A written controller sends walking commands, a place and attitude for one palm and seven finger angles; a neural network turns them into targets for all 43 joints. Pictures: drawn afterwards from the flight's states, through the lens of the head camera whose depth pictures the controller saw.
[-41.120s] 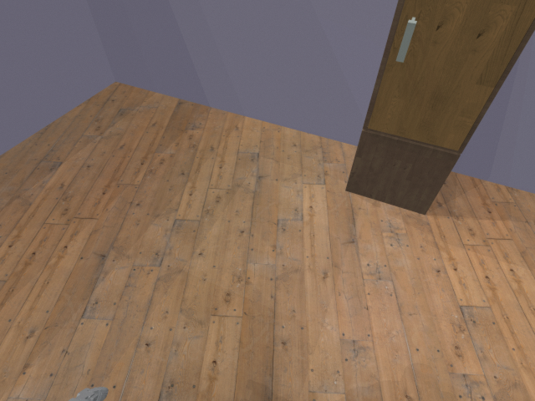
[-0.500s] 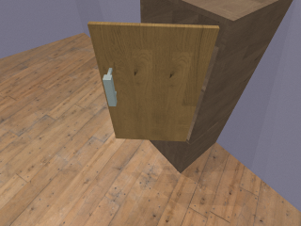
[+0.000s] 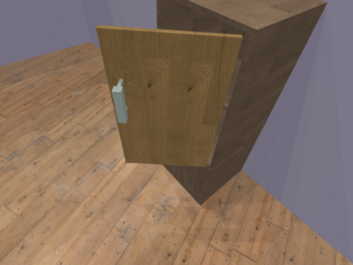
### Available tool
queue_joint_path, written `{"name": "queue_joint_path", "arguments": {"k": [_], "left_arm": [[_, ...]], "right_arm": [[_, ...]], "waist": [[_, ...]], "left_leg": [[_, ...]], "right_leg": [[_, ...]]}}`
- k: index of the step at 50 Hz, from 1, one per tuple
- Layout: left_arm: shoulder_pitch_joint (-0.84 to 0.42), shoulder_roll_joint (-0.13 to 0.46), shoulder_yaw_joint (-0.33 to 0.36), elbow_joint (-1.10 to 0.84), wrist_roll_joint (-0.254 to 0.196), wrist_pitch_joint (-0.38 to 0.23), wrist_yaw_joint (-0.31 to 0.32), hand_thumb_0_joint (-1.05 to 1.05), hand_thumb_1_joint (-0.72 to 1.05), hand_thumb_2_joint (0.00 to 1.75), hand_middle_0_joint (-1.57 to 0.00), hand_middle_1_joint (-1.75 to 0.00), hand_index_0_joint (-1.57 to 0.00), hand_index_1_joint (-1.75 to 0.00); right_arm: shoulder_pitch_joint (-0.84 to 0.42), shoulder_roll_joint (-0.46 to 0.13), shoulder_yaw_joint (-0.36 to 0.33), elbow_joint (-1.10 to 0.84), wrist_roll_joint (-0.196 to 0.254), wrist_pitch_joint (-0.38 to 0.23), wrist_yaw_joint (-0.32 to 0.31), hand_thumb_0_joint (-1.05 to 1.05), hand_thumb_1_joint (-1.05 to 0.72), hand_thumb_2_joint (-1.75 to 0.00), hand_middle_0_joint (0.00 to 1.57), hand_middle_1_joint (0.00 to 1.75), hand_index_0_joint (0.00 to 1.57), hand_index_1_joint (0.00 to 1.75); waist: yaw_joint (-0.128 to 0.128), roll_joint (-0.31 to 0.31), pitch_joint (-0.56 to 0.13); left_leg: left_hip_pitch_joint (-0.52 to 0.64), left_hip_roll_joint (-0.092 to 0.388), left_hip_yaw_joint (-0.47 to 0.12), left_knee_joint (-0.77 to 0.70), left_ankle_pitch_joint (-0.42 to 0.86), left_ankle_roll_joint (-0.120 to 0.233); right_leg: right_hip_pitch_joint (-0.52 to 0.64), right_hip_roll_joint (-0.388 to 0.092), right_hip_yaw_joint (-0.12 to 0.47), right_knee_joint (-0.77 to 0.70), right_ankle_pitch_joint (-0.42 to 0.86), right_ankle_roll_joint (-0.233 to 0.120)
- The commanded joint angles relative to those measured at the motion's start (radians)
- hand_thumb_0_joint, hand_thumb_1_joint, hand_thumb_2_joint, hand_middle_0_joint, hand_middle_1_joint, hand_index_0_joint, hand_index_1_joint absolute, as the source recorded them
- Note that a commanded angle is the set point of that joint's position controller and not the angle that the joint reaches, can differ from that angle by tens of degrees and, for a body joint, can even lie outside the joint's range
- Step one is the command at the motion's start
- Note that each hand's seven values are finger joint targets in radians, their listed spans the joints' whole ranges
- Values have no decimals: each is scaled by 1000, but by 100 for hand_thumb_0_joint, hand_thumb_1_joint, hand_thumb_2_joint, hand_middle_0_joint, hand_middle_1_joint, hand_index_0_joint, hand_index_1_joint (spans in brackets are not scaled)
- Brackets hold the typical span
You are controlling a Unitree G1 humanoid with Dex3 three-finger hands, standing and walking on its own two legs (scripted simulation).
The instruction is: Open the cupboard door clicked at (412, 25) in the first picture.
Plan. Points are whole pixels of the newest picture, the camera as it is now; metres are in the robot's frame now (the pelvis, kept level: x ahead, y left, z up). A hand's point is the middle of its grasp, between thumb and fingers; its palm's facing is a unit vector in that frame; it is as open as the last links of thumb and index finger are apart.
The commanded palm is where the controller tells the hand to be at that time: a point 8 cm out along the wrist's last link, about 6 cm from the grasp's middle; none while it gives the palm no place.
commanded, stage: look again from close up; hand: left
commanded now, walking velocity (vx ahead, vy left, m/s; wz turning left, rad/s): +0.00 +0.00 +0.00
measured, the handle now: (121, 100) +0.56 +0.20 +0.04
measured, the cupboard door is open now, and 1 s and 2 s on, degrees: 48 48 48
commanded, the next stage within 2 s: raise the hand with hooked fingers in 0.52 s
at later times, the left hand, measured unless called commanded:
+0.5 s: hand out of the picture +0.02 +0.20 -0.19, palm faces +0.04 -0.98 -0.17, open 7.4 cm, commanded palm none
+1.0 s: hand (79, 261) +0.14 +0.21 -0.05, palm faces -0.02 -1.00 +0.01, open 8.4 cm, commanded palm +0.12 +0.28 -0.04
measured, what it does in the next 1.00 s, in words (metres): lowers itself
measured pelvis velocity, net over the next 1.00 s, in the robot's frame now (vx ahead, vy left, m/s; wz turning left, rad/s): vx -0.05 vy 0.02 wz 0.05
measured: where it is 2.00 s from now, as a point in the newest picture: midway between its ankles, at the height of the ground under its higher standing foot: outside the picture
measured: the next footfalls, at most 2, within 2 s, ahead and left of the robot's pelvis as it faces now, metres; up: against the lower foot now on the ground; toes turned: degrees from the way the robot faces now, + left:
none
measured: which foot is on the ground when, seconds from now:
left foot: down 0.00-1.00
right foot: down 0.00-1.00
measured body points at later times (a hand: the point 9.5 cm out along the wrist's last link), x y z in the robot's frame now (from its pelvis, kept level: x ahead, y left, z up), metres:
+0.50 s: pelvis +0.00 +0.03 -0.01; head +0.00 +0.05 +0.44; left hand +0.01 +0.25 -0.17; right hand +0.06 -0.21 -0.14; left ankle +0.09 +0.10 -0.74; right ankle -0.05 -0.11 -0.74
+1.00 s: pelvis -0.05 +0.02 -0.09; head -0.05 +0.03 +0.36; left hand +0.14 +0.27 -0.05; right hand +0.17 -0.21 -0.12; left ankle +0.09 +0.10 -0.74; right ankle -0.01 -0.09 -0.74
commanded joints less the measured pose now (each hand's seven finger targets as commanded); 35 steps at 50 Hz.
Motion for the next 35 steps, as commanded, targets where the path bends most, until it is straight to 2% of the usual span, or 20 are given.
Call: {"name": "queue_joint_path", "arguments": {"k": [1, 2, 3, 4, 5, 6, 7, 9, 10, 11, 13, 17, 24, 26, 30, 31, 32, 33, 34, 35], "left_arm": [[120, 61, 6, -1, 6, -13, 8, 0, 90, 90, -20, -30, -20, -30], [124, 58, 7, 0, 7, -14, 9, 0, 90, 90, -20, -30, -20, -30], [124, 94, -12, -7, 35, -45, 31, 0, 90, 90, -20, -30, -20, -30], [107, 132, 3, -31, 31, -62, 32, 0, 90, 90, -20, -30, -20, -30], [57, 120, -3, -55, 22, -68, 30, 0, 90, 90, -20, -30, -20, -30], [57, 105, -1, -64, 16, -69, 29, 0, 90, 90, -20, -30, -20, -30], [62, 100, -1, -73, 12, -65, 28, 0, 90, 90, -20, -30, -20, -30], [74, 90, -1, -78, 15, -49, 27, 0, 90, 90, -20, -30, -20, -30], [75, 103, 2, -84, 14, -42, 25, 0, 90, 90, -20, -30, -20, -30], [81, 103, 3, -87, 15, -37, 22, 0, 90, 90, -20, -30, -20, -30], [76, 109, 3, -103, 17, -33, 20, 0, 90, 90, -20, -30, -20, -30], [76, 131, 8, -126, 17, -28, 18, 0, 90, 90, -20, -30, -20, -30], [65, 183, 17, -159, 23, -19, 8, 0, 90, 90, -20, -30, -20, -30], [65, 199, 20, -161, 24, -17, 4, 0, 90, 90, -20, -30, -20, -30], [53, 219, 22, -167, 25, -24, -1, 0, 90, 90, -20, -30, -20, -30], [93, 167, 2, -142, 35, -13, 28, 0, 90, 90, -20, -30, -20, -30], [-715, 463, 191, -1786, -173, -235, 44, 0, 88, 89, -20, -32, -20, -32], [-192, 399, 186, -1580, -113, -206, 72, 0, 85, 88, -20, -33, -20, -33], [96, 211, 39, -1419, -134, -95, 88, 0, 83, 87, -21, -34, -21, -34], [126, 41, -64, -1291, -167, -63, 69, 0, 81, 86, -21, -36, -21, -36]], "right_arm": [[34, -98, -18, -34, 2, -22, -10, 0, -90, -90, 20, 30, 20, 30], [35, -100, -19, -35, 2, -24, -10, 0, -90, -90, 20, 30, 20, 30], [-98, -146, -9, -120, -2, -40, 8, 0, -90, -90, 20, 30, 20, 30], [-88, -117, -1, -165, 1, -48, 10, 0, -90, -90, 20, 30, 20, 30], [4, -89, 1, -149, 0, -51, 9, 0, -90, -90, 20, 30, 20, 30], [17, -105, -2, -146, -2, -55, 9, 0, -90, -90, 20, 30, 20, 30], [14, -121, -5, -153, 1, -59, 6, 0, -90, -90, 20, 30, 20, 30], [-14, -129, -3, -150, 1, -57, 2, 0, -90, -90, 20, 30, 20, 30], [-20, -134, -5, -157, 1, -50, 3, 0, -90, -90, 20, 30, 20, 30], [-34, -143, -8, -169, 0, -44, 4, 0, -90, -90, 20, 30, 20, 30], [-41, -156, -15, -185, -1, -39, 7, 0, -90, -90, 20, 30, 20, 30], [-55, -184, -18, -199, -2, -46, 8, 0, -90, -90, 20, 30, 20, 30], [-115, -250, -35, -231, -1, -47, 11, 0, -90, -90, 20, 30, 20, 30], [-134, -267, -40, -238, -1, -43, 14, 0, -90, -90, 20, 30, 20, 30], [-145, -280, -42, -239, 0, -47, 16, 0, -90, -90, 20, 30, 20, 30], [-209, -261, -34, -288, 2, -23, 10, 0, -90, -90, 20, 30, 20, 30], [-153, -370, -54, -649, 84, -183, -23, 0, -90, -90, 20, 30, 20, 30], [-176, -305, 5, -568, 67, -286, -55, 0, -90, -90, 20, 30, 20, 30], [-189, -286, 0, -554, 78, -326, -50, 0, -90, -90, 20, 30, 20, 30], [-177, -279, 3, -535, 95, -337, -44, 0, -90, -90, 20, 30, 20, 30]], "waist": [[16, 31, 106], [13, 31, 85], [47, 81, 161], [2, 33, 93], [-34, -42, 5], [-21, -84, -53], [-16, -50, -75], [0, 68, 13], [1, 69, 49], [5, 32, 79], [4, -2, 83], [13, 34, 28], [30, 93, 28], [33, 76, 26], [28, 43, -5], [47, 126, 124], [-133, 309, -366], [36, 407, -418], [-6, 342, -304], [-30, 199, -120]], "left_leg": [[95, 103, -156, -105, -224, -16], [107, 104, -159, -106, -217, -15], [13, 74, -112, 129, -107, -38], [27, 81, -110, 157, -66, -36], [52, 73, -106, 135, -94, -25], [76, 71, -112, 121, -33, -12], [97, 79, -116, 113, 18, -3], [80, 92, -132, 95, 33, 13], [45, 94, -149, 77, -29, 17], [19, 93, -154, 62, -98, 16], [10, 86, -155, 48, -153, 12], [39, 106, -179, 23, -118, 24], [9, 130, -232, -94, -293, 35], [0, 130, -235, -114, -349, 31], [43, 120, -210, -96, -289, 26], [0, 74, -59, 62, -261, -31], [361, 19, -160, 35, -101, -28], [474, 120, -312, -44, -227, -74], [329, 114, -379, -120, -405, -125], [192, 101, -321, -116, -473, -90]], "right_leg": [[-212, -100, 101, -148, -79, -23], [-204, -99, 102, -142, -64, -23], [-228, -125, 166, -180, 141, -43], [-179, -197, 197, -179, 418, -37], [-101, -187, 141, -109, 400, -47], [-67, -150, 115, -66, 402, -49], [-63, -133, 103, -40, 361, -49], [-128, -107, 91, -34, 209, -49], [-148, -95, 90, -38, 118, -49], [-173, -91, 92, -48, 50, -51], [-195, -91, 101, -53, -12, -55], [-162, -80, 78, -21, 26, -45], [-132, -63, 42, -12, 1, -36], [-133, -64, 44, -17, -16, -38], [-136, -81, 59, -48, 5, -41], [-194, -95, 83, -103, 6, -41], [-248, -38, -56, 35, 138, -30], [-332, -18, -55, 219, 2, -22], [-428, 6, -56, 318, -90, -12], [-454, -1, -31, 345, -77, -4]]}}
